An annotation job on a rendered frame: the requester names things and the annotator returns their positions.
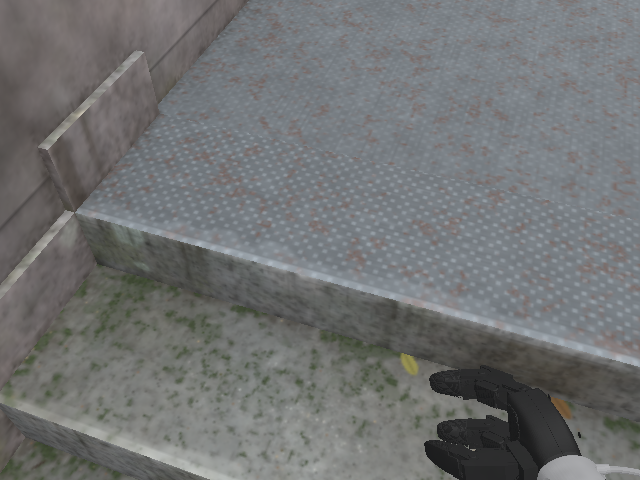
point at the right robot hand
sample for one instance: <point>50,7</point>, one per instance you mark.
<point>534,435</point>

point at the robot right forearm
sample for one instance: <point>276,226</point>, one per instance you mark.
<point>570,467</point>

